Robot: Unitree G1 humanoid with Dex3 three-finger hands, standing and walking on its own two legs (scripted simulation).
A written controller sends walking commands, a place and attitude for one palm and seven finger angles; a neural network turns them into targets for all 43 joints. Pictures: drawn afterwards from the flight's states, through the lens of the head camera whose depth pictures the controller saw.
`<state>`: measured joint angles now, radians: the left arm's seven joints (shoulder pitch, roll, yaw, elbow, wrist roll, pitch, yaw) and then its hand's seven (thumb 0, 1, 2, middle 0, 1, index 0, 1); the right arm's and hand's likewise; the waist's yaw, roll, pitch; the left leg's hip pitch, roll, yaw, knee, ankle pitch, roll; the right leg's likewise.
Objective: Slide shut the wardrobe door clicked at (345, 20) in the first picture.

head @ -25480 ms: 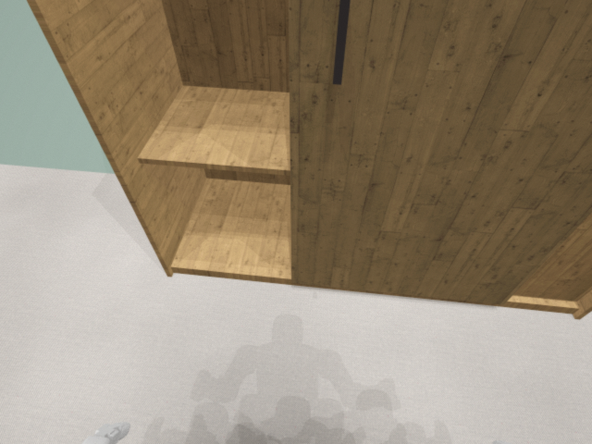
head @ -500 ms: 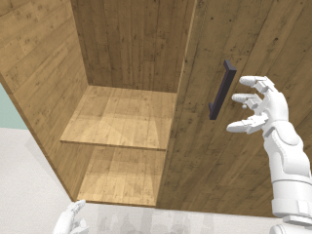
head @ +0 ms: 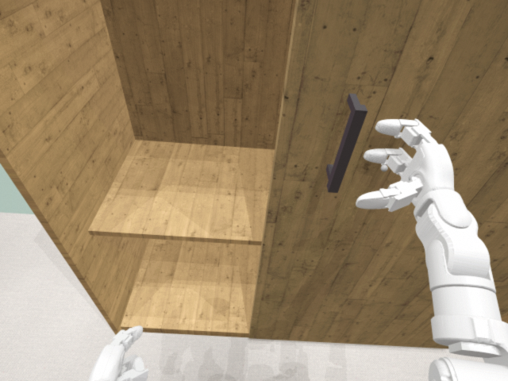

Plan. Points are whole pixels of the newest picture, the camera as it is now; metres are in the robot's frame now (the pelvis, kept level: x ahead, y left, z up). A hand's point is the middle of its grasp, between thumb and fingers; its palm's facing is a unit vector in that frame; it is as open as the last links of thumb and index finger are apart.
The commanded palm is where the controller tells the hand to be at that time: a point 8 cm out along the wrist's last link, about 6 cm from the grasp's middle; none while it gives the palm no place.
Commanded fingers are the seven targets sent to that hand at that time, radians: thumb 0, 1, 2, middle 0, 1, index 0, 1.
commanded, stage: move the hooked fingers beside the handle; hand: right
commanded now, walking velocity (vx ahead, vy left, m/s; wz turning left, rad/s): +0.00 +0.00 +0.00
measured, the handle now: (342, 145) +0.43 -0.10 +0.20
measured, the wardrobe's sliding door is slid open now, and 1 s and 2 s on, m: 0.48 0.48 0.48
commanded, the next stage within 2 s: feel for the door with the fingertips in 0.62 s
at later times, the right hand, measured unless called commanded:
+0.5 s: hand (382, 171) +0.38 -0.15 +0.19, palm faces +0.00 +1.00 -0.02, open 14.0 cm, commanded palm +0.35 -0.20 +0.20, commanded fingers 0.00 0.50 -0.30 0.30 1.20 0.30 1.20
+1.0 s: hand (364, 169) +0.38 -0.12 +0.19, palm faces -0.03 +1.00 -0.02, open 14.0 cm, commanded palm +0.36 -0.18 +0.20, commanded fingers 0.00 0.50 -0.30 0.30 1.20 0.30 1.20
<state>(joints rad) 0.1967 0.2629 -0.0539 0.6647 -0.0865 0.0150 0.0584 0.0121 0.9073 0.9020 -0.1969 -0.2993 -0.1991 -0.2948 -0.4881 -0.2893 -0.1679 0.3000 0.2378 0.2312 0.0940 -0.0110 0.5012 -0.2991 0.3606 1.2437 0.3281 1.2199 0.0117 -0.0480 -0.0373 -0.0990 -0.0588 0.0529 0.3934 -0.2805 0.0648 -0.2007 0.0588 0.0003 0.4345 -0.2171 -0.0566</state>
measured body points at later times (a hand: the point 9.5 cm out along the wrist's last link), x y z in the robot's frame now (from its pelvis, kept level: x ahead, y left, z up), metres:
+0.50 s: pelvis +0.00 +0.00 +0.00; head -0.02 +0.02 +0.45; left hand +0.16 +0.25 -0.10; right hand +0.37 -0.20 +0.20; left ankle -0.04 +0.07 -0.74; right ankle +0.01 -0.08 -0.74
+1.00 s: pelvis +0.01 +0.01 +0.00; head -0.02 +0.04 +0.45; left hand +0.17 +0.25 -0.10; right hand +0.37 -0.18 +0.20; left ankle -0.04 +0.07 -0.74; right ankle +0.01 -0.08 -0.74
